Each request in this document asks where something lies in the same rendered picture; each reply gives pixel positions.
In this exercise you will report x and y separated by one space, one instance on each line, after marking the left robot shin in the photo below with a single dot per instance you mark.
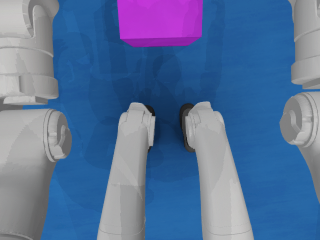
133 106

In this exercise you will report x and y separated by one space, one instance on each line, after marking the robot right upper arm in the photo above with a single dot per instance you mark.
300 126

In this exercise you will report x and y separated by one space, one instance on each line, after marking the robot left forearm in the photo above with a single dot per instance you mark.
26 53

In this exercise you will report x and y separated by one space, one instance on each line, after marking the robot shin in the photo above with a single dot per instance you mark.
207 105
133 106

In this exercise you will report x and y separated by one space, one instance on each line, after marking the robot right forearm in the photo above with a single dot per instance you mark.
306 18

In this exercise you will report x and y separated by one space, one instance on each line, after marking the right robot shin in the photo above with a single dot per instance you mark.
207 105

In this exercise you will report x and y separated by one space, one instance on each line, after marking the robot left upper arm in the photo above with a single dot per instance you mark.
32 141

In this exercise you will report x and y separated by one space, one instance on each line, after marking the carton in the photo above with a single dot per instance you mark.
160 23

